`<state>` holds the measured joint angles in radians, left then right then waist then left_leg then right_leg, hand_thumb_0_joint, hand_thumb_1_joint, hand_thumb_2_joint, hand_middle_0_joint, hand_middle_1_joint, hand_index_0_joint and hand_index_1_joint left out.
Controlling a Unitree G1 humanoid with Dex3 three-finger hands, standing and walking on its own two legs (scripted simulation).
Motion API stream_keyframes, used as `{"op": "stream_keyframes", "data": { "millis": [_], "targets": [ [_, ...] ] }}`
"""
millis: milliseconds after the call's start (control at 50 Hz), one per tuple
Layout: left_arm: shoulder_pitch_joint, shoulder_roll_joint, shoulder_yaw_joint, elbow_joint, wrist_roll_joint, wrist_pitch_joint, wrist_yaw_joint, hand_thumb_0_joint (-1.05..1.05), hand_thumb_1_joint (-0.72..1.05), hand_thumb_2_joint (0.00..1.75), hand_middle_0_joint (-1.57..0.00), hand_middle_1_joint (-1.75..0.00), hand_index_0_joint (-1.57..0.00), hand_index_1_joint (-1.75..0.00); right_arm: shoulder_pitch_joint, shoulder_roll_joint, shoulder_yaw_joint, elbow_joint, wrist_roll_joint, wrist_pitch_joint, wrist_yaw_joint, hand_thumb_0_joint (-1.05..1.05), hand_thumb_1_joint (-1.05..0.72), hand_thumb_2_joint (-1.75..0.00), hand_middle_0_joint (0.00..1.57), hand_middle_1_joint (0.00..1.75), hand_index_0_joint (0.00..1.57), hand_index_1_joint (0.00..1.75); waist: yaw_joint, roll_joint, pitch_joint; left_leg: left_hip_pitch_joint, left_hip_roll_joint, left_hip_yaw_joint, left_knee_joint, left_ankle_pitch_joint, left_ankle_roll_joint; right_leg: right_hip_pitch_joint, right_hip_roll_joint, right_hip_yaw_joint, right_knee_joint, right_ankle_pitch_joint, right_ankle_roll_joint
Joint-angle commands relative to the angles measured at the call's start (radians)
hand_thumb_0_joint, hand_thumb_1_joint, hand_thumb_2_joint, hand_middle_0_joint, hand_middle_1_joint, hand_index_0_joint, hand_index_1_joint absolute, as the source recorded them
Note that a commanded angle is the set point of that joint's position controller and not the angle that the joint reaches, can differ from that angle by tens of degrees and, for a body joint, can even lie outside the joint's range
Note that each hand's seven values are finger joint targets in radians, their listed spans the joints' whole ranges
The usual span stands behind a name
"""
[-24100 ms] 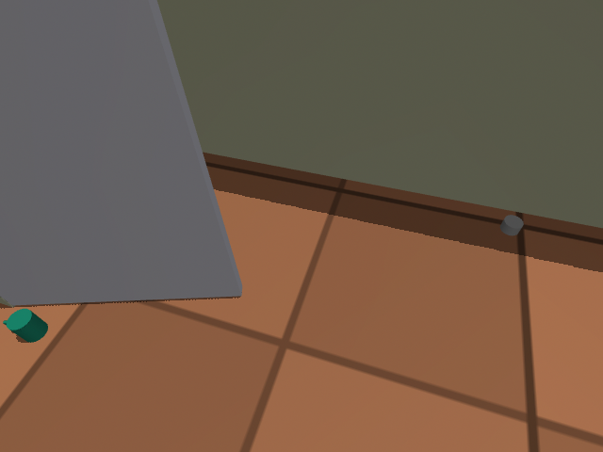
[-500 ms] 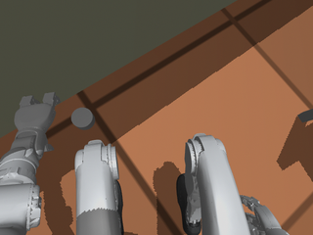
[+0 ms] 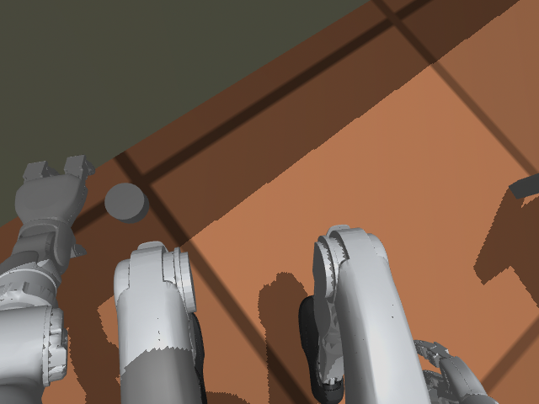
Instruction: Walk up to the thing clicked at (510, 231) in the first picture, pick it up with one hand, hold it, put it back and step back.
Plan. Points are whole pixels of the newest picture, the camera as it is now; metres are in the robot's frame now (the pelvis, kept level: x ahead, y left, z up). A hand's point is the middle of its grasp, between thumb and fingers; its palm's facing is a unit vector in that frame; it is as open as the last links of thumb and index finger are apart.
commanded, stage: rise first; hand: left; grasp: from above
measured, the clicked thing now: (127, 203) +0.44 +0.26 -0.31
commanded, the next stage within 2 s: approach in 0.10 s
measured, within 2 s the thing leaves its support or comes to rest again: neither
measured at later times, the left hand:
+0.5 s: hand (109, 196) +0.42 +0.26 -0.19, palm faces -0.42 -0.05 -0.91, open 14.1 cm
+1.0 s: hand (98, 206) +0.41 +0.28 -0.20, palm faces -0.52 -0.09 -0.85, open 14.2 cm
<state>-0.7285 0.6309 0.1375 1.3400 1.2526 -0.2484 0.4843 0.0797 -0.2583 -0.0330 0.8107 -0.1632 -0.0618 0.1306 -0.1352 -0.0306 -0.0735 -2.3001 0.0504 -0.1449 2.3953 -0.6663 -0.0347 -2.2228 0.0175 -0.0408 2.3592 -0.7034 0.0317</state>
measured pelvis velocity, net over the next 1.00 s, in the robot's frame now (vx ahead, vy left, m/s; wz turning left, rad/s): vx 0.00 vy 0.00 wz -0.03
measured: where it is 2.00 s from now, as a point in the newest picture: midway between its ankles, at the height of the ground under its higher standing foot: (257, 375)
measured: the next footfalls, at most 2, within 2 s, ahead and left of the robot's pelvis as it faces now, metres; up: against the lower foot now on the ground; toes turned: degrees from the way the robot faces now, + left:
none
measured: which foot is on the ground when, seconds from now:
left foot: down 0.00-1.00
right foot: down 0.00-1.00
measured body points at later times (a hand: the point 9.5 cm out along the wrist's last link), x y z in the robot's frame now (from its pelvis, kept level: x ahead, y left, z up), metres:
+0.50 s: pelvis +0.00 +0.00 -0.01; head +0.23 +0.06 +0.37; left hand +0.44 +0.26 -0.14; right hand +0.08 -0.28 -0.12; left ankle +0.08 +0.14 -0.30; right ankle +0.09 -0.13 -0.30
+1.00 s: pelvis +0.00 +0.00 -0.01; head +0.23 +0.05 +0.37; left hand +0.43 +0.28 -0.15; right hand +0.04 -0.27 -0.13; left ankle +0.08 +0.14 -0.30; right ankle +0.09 -0.13 -0.30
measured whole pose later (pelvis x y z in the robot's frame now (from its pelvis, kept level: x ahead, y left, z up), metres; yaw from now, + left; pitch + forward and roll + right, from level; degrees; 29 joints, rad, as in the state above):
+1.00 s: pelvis +0.00 +0.00 -0.01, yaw -2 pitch +31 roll -6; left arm -0.84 0.66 0.08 1.47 1.18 -0.21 0.44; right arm 0.15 -0.27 0.05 0.81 -0.18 -0.09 0.19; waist -0.20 -0.01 -0.01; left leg -2.32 0.05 -0.17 2.44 -0.66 -0.04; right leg -2.25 0.03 -0.06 2.38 -0.68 0.03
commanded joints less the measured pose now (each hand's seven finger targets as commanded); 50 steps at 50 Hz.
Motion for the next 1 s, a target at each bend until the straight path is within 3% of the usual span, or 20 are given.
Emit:
{"op": "stream_keyframes", "data": {
  "millis": [0, 60, 160, 180, 200, 220, 340, 400, 480, 500, 560, 640, 700, 760, 820, 840, 860, 900, 940, 980],
  "targets": [
    [-0.235, 0.259, 0.039, -0.106, -0.013, -0.007, 0.045, 0.0, -0.5, 0.97, -0.11, -0.96, -0.11, -0.96, 0.151, -0.221, -0.069, -0.028, 0.006, -0.013, -0.014, 0.0, -0.9, -0.9, 0.2, 0.3, 0.2, 0.3, 0.012, 0.21, -0.628, 0.5, -0.036, 0.118, -0.228, 0.112, 0.061, 0.25, 0.027, -0.097, -0.258, 0.166, -0.062],
    [-0.231, 0.254, 0.037, -0.086, -0.012, -0.009, 0.048, 0.0, -0.49, 0.97, -0.12, -0.96, -0.12, -0.96, 0.153, -0.221, -0.065, -0.027, 0.003, -0.016, -0.012, 0.0, -0.9, -0.9, 0.2, 0.3, 0.2, 0.3, 0.006, 0.188, -0.599, 0.47, -0.038, 0.122, -0.222, 0.091, 0.064, 0.253, 0.027, -0.094, -0.268, 0.151, -0.062],
    [-0.227, 0.257, 0.044, -0.095, -0.011, -0.012, 0.058, 0.0, -0.5, 0.97, -0.12, -0.95, -0.12, -0.95, 0.158, -0.224, -0.064, -0.021, 0.0, -0.013, -0.01, 0.0, -0.9, -0.9, 0.2, 0.3, 0.2, 0.3, 0.005, 0.199, -0.638, 0.484, -0.04, 0.122, -0.209, 0.126, 0.062, 0.278, 0.027, -0.093, -0.254, 0.186, -0.059],
    [-0.23, 0.254, 0.037, -0.089, -0.009, -0.011, 0.059, 0.0, -0.58, 1.05, -0.13, -0.9, -0.09, -0.95, 0.153, -0.218, -0.062, -0.023, -0.001, -0.014, -0.008, 0.0, -0.91, -0.9, 0.2, 0.3, 0.2, 0.3, 0.002, 0.205, -0.624, 0.473, -0.04, 0.124, -0.208, 0.122, 0.063, 0.278, 0.029, -0.092, -0.255, 0.186, -0.059],
    [-0.237, 0.235, 0.037, -0.077, -0.012, -0.008, 0.062, 0.0, -0.55, 1.01, -0.07, -0.98, -0.07, -1.0, 0.164, -0.227, -0.062, -0.018, -0.005, -0.015, -0.007, 0.0, -0.9, -0.89, 0.2, 0.3, 0.2, 0.3, -0.011, 0.194, -0.62, 0.484, -0.039, 0.118, -0.209, 0.128, 0.063, 0.263, 0.027, -0.1, -0.25, 0.188, -0.057],
    [-0.27, 0.225, 0.01, -0.076, -0.006, -0.01, 0.062, 0.0, -0.56, 1.01, -0.06, -1.01, -0.06, -1.01, 0.162, -0.22, -0.06, -0.016, -0.003, -0.017, -0.006, 0.0, -0.9, -0.9, 0.2, 0.3, 0.2, 0.3, -0.021, 0.206, -0.616, 0.477, -0.037, 0.118, -0.202, 0.118, 0.063, 0.256, 0.029, -0.096, -0.251, 0.187, -0.059],
    [-0.416, 0.18, -0.052, -0.066, -0.001, -0.011, 0.093, 0.0, -0.56, 1.02, -0.06, -1.01, -0.06, -1.02, 0.189, -0.237, -0.048, -0.001, -0.013, -0.031, -0.005, 0.0, -0.9, -0.89, 0.2, 0.3, 0.2, 0.3, -0.082, 0.224, -0.625, 0.48, -0.033, 0.104, -0.19, 0.098, 0.06, 0.229, 0.032, -0.109, -0.251, 0.169, -0.057],
    [-0.491, 0.12, -0.105, 0.012, 0.013, 0.013, 0.124, 0.0, -0.55, 1.0, -0.07, -1.04, -0.07, -1.03, 0.2, -0.238, -0.029, 0.012, -0.025, -0.046, 0.001, 0.0, -0.9, -0.9, 0.2, 0.3, 0.2, 0.3, -0.126, 0.234, -0.589, 0.489, -0.03, 0.098, -0.182, 0.098, 0.056, 0.202, 0.035, -0.124, -0.243, 0.177, -0.057],
    [-0.506, 0.189, -0.05, 0.066, 0.027, 0.075, 0.168, 0.0, -0.56, 1.02, -0.06, -1.03, -0.06, -1.03, 0.196, -0.255, -0.014, 0.001, -0.033, -0.05, 0.01, 0.0, -0.9, -0.9, 0.2, 0.3, 0.2, 0.3, -0.107, 0.307, -0.636, 0.534, -0.028, 0.101, -0.191, 0.13, 0.047, 0.214, 0.036, -0.13, -0.227, 0.209, -0.061],
    [-0.525, 0.189, -0.046, 0.081, 0.03, 0.092, 0.175, 0.0, -0.56, 1.01, -0.06, -1.03, -0.06, -1.03, 0.201, -0.253, -0.007, -0.002, -0.041, -0.052, 0.017, 0.0, -0.9, -0.9, 0.2, 0.3, 0.2, 0.3, -0.121, 0.323, -0.628, 0.519, -0.029, 0.108, -0.185, 0.138, 0.049, 0.23, 0.035, -0.127, -0.223, 0.227, -0.059],
    [-0.497, 0.237, 0.0, 0.111, 0.019, 0.145, 0.176, 0.0, -0.57, 1.01, -0.06, -1.03, -0.06, -1.03, 0.185, -0.253, 0.003, -0.02, -0.034, -0.045, 0.028, 0.0, -0.9, -0.9, 0.2, 0.3, 0.2, 0.3, -0.09, 0.339, -0.654, 0.501, -0.03, 0.116, -0.196, 0.143, 0.053, 0.253, 0.039, -0.12, -0.225, 0.241, -0.066],
    [-0.434, 0.218, -0.009, 0.184, -0.021, 0.19, 0.13, 0.0, -0.57, 1.01, -0.06, -1.02, -0.06, -1.02, 0.191, -0.247, 0.02, -0.034, -0.028, -0.045, 0.045, 0.0, -0.9, -0.9, 0.2, 0.3, 0.2, 0.3, -0.103, 0.251, -0.596, 0.389, -0.033, 0.122, -0.18, 0.112, 0.073, 0.302, 0.045, -0.111, -0.25, 0.222, -0.055],
    [-0.346, 0.277, 0.035, 0.12, -0.06, 0.204, 0.077, 0.0, -0.57, 1.01, -0.06, -1.02, -0.06, -1.02, 0.205, -0.239, 0.021, -0.045, -0.013, -0.042, 0.05, 0.0, -0.9, -0.9, 0.2, 0.3, 0.2, 0.3, -0.06, 0.212, -0.644, 0.385, -0.034, 0.126, -0.175, 0.174, 0.083, 0.397, 0.046, -0.101, -0.246, 0.283, -0.044],
    [-0.281, 0.283, 0.042, 0.078, -0.088, 0.19, 0.032, 0.0, -0.57, 1.0, -0.06, -1.03, -0.06, -1.03, 0.196, -0.229, 0.018, -0.054, 0.0, -0.031, 0.056, 0.0, -0.9, -0.9, 0.2, 0.3, 0.2, 0.3, -0.043, 0.167, -0.649, 0.339, -0.032, 0.127, -0.167, 0.177, 0.089, 0.462, 0.05, -0.09, -0.251, 0.291, -0.038],
    [-0.334, 0.278, 0.028, 0.009, -0.105, 0.134, -0.01, 0.0, -0.56, 0.98, -0.06, -1.01, -0.06, -1.01, 0.217, -0.236, 0.01, -0.048, 0.003, -0.028, 0.052, 0.0, -0.9, -0.9, 0.2, 0.3, 0.2, 0.3, -0.076, 0.125, -0.62, 0.296, -0.033, 0.116, -0.15, 0.138, 0.092, 0.445, 0.049, -0.081, -0.269, 0.247, -0.035],
    [-0.347, 0.249, 0.003, 0.007, -0.105, 0.111, -0.02, 0.0, -0.58, 0.99, -0.06, -1.01, -0.06, -1.01, 0.215, -0.231, 0.01, -0.039, 0.004, -0.027, 0.049, 0.0, -0.9, -0.9, 0.2, 0.3, 0.2, 0.3, -0.076, 0.134, -0.599, 0.293, -0.033, 0.113, -0.154, 0.112, 0.087, 0.427, 0.05, -0.08, -0.271, 0.214, -0.041],
    [-0.38, 0.236, -0.013, -0.006, -0.099, 0.083, -0.027, 0.0, -0.57, 0.99, -0.06, -1.01, -0.06, -1.01, 0.227, -0.24, 0.003, -0.035, 0.001, -0.029, 0.046, 0.0, -0.9, -0.9, 0.2, 0.3, 0.2, 0.3, -0.098, 0.135, -0.581, 0.293, -0.033, 0.105, -0.149, 0.089, 0.085, 0.395, 0.051, -0.087, -0.273, 0.188, -0.044],
    [-0.438, 0.206, -0.052, -0.031, -0.087, 0.028, -0.025, 0.0, -0.56, 0.98, -0.06, -1.02, -0.07, -1.01, 0.248, -0.254, 0.003, -0.029, -0.003, -0.038, 0.042, 0.0, -0.9, -0.9, 0.2, 0.3, 0.2, 0.3, -0.129, 0.172, -0.551, 0.335, -0.034, 0.089, -0.158, 0.062, 0.073, 0.336, 0.052, -0.109, -0.27, 0.152, -0.054],
    [-0.438, 0.19, -0.077, -0.005, -0.065, -0.015, 0.001, 0.0, -0.55, 0.97, -0.07, -1.02, -0.08, -1.01, 0.244, -0.255, 0.005, -0.022, -0.006, -0.046, 0.039, 0.0, -0.9, -0.9, 0.2, 0.3, 0.2, 0.3, -0.127, 0.185, -0.546, 0.378, -0.033, 0.082, -0.154, 0.047, 0.062, 0.293, 0.054, -0.12, -0.258, 0.131, -0.06],
    [-0.431, 0.207, -0.062, -0.002, -0.044, -0.044, 0.048, 0.0, -0.53, 0.97, -0.07, -1.02, -0.08, -1.01, 0.243, -0.263, 0.006, -0.028, -0.014, -0.052, 0.037, 0.0, -0.9, -0.9, 0.2, 0.3, 0.2, 0.3, -0.125, 0.202, -0.556, 0.388, -0.033, 0.083, -0.148, 0.053, 0.058, 0.291, 0.054, -0.12, -0.257, 0.133, -0.058]
  ]
}}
